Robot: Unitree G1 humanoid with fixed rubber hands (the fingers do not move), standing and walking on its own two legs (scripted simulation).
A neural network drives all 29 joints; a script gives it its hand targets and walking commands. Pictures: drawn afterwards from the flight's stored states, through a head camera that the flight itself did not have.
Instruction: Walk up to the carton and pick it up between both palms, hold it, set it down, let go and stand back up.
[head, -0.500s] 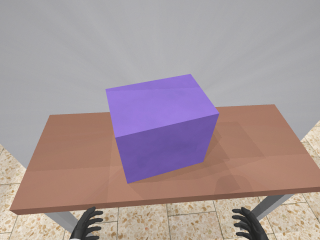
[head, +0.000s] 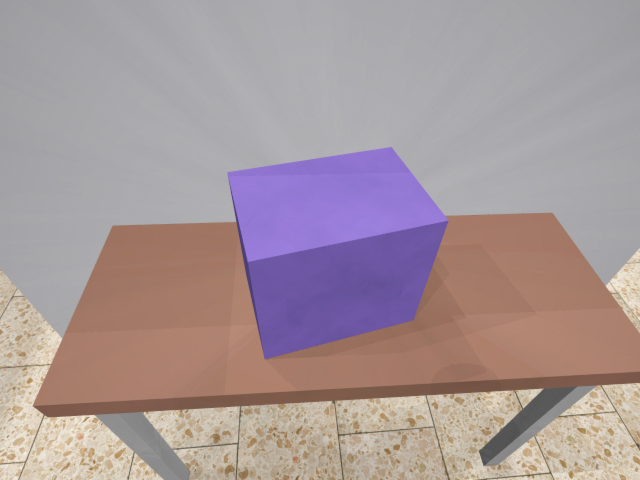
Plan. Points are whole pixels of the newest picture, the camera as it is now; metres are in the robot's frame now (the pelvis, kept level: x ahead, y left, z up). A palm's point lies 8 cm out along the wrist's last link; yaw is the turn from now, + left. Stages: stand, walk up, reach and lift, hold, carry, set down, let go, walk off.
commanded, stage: stand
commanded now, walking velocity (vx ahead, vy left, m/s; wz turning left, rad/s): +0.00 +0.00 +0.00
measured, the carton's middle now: (328, 252) +0.46 +0.00 +0.01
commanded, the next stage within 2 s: none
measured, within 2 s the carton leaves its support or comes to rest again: neither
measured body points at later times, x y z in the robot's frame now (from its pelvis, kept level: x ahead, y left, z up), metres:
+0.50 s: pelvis -0.03 +0.02 +0.00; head -0.04 +0.04 +0.45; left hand +0.00 +0.28 -0.14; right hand +0.01 -0.24 -0.12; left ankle +0.02 +0.12 -0.74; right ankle +0.00 -0.13 -0.74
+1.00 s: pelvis -0.01 +0.01 +0.00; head -0.01 +0.01 +0.45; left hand +0.02 +0.26 -0.14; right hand +0.02 -0.25 -0.13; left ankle +0.02 +0.12 -0.74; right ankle +0.00 -0.13 -0.74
